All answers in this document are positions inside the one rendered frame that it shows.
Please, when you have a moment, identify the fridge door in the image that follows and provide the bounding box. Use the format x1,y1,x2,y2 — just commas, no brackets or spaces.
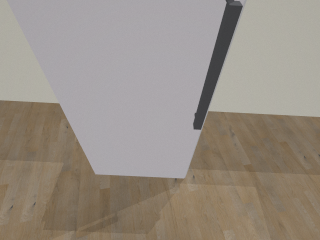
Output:
7,0,245,179

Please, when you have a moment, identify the handle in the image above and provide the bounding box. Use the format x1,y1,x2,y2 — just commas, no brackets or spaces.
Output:
193,0,243,130

